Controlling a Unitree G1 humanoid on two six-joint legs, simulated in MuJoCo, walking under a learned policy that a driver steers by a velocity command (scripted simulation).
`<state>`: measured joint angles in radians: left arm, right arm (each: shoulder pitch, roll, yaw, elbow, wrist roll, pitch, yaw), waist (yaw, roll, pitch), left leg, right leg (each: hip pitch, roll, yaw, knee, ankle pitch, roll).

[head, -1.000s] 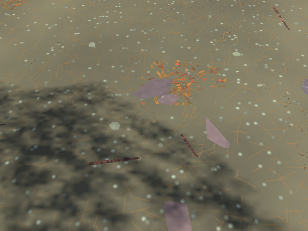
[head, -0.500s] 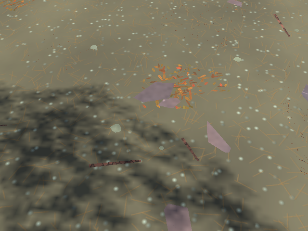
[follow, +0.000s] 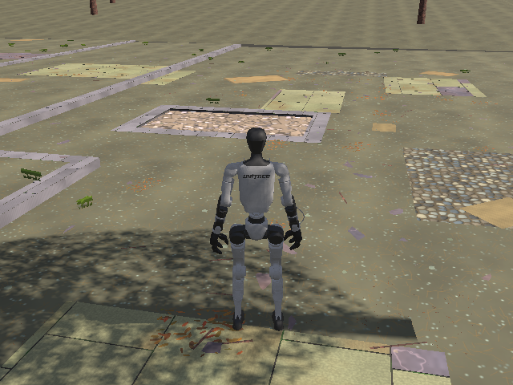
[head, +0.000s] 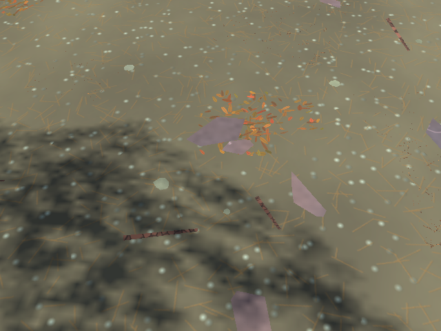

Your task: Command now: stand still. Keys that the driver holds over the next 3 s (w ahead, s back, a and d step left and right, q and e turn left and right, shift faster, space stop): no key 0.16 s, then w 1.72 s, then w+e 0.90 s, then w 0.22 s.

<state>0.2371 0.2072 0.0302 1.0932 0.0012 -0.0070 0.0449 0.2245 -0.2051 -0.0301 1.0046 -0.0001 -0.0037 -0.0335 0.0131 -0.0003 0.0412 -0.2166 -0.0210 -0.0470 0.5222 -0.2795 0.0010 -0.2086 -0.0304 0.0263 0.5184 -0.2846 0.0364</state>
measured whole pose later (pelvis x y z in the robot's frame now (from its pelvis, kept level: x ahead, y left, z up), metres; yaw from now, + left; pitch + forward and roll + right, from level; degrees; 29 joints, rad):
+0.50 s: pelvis +0.07 -0.03 -0.01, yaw +0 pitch +1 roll +0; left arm 0.39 0.19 0.04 1.07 -0.02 -0.12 0.00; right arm 0.34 -0.22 -0.04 1.04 0.04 -0.08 -0.01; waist 0.02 0.02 -0.02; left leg -0.33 -0.01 -0.06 0.90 -0.47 0.04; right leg -0.18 0.01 0.01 0.59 -0.43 -0.02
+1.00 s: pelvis +0.32 +0.03 +0.00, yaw +0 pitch +0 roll +1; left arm 0.28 0.26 0.05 0.93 -0.03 -0.10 0.02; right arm 0.21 -0.24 -0.04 0.96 0.00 -0.10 0.04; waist -0.01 -0.04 0.02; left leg -0.27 -0.06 0.06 0.40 -0.14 0.07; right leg -0.53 -0.10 0.03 1.20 -0.29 -0.05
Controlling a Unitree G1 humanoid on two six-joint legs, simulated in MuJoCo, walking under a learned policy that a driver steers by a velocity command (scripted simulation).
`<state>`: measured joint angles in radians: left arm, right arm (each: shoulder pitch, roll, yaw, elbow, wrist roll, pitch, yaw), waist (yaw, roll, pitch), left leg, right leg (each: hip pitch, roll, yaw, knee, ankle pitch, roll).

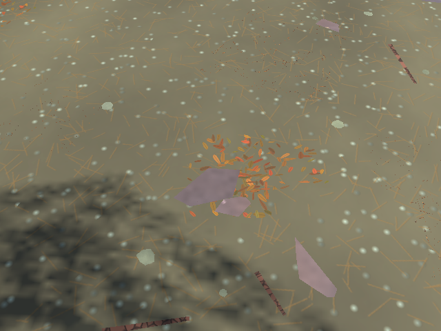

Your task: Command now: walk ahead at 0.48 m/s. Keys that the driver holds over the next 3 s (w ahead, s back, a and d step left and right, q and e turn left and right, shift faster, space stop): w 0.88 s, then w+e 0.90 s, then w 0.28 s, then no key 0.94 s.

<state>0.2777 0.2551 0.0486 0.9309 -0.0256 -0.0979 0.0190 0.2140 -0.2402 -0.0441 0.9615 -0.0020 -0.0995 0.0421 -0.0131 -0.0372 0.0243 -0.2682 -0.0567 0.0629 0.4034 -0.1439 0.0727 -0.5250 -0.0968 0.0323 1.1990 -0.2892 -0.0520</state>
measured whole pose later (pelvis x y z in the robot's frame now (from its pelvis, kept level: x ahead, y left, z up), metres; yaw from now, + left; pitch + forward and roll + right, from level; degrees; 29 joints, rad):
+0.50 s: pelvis +0.29 -0.07 +0.00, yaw +0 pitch +2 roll +0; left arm 0.20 0.24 0.05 0.86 0.00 -0.10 -0.03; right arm 0.29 -0.27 -0.04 0.98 0.03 -0.09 0.00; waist -0.01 0.02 0.02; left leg -0.41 0.05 -0.03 1.17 -0.36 0.05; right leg -0.35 0.02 -0.07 0.47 -0.15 -0.06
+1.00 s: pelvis +0.58 -0.02 -0.01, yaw -1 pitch +2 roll -1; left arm 0.37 0.25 0.05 0.98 -0.03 -0.08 0.00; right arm 0.07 -0.24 -0.05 0.87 0.01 -0.11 0.03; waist 0.03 -0.02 0.03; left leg -0.45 0.00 0.07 0.56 -0.15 0.06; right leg -0.25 0.00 0.05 1.06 -0.47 -0.03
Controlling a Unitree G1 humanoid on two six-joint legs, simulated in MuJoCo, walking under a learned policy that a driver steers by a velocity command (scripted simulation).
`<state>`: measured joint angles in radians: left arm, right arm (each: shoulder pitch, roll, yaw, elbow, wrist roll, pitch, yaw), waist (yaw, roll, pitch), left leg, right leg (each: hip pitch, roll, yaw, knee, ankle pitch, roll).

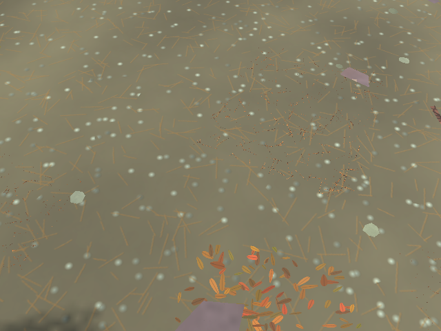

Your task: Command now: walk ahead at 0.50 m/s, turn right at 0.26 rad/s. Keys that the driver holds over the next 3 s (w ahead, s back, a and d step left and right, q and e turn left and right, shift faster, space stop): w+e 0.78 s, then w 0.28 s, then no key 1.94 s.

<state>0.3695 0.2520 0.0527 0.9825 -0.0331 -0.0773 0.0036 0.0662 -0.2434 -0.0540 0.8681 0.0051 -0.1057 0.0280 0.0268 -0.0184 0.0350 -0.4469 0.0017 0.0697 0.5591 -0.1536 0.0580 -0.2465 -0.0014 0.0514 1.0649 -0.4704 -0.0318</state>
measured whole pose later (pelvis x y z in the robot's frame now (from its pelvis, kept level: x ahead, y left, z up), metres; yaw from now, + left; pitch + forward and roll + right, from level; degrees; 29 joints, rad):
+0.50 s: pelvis +0.28 -0.05 -0.01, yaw -15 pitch +2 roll +1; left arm 0.07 0.25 0.08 0.74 -0.03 -0.04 -0.05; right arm 0.30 -0.27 -0.07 0.97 0.00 -0.05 -0.03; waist -0.02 -0.01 0.05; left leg -0.01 0.09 0.23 0.74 -0.45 -0.03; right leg -0.51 0.02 -0.08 0.63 -0.16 -0.13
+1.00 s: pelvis +0.57 -0.11 +0.00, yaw -30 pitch +2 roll +1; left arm 0.36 0.28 0.08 0.80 -0.02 -0.05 0.01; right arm 0.05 -0.26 -0.05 0.77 -0.01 -0.14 0.03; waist 0.05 -0.02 0.00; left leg -0.46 -0.03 0.01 0.54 -0.13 0.03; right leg -0.17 0.07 0.18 0.80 -0.49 -0.05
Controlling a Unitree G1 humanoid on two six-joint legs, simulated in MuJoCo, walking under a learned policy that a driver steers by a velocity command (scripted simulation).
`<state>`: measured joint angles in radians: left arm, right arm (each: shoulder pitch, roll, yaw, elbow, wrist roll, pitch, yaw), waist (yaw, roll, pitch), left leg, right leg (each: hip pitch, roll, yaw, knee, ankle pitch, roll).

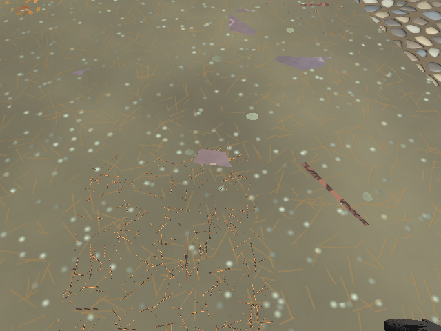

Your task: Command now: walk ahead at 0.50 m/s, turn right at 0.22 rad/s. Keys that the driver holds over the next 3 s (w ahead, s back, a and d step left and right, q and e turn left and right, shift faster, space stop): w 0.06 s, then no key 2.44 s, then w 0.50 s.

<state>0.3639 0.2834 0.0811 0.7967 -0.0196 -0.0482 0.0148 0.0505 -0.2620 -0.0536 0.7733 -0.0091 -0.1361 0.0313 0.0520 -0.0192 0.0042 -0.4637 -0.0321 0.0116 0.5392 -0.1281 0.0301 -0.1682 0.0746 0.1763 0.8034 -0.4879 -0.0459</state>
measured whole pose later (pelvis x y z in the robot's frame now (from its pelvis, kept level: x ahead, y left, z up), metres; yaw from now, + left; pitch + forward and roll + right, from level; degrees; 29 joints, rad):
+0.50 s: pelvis +0.20 -0.01 +0.01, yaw -1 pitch +2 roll +0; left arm 0.10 0.22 0.04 0.72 0.02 -0.04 0.00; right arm 0.23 -0.27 -0.03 0.91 0.00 -0.04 0.00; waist -0.04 0.02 0.01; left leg -0.28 0.00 -0.02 0.79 -0.58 -0.03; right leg -0.41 0.01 0.00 0.49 -0.12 -0.03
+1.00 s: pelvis +0.25 +0.01 +0.01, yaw -1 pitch -1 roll +0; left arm 0.17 0.23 0.06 0.95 0.00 0.00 0.03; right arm 0.23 -0.22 -0.02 1.00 0.00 -0.01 -0.03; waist -0.01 0.00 0.03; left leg -0.18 0.02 0.00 0.54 -0.35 -0.01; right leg -0.29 -0.01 0.01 0.52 -0.22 0.02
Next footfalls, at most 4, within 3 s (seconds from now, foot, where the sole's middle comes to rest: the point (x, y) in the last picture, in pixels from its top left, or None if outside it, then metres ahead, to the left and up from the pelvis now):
0.40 right None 0.32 -0.12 -0.76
0.64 left None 0.25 0.13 -0.76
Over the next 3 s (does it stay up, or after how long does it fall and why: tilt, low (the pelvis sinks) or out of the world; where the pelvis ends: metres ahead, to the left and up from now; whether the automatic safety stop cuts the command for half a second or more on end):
stays up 0.39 -0.03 0.02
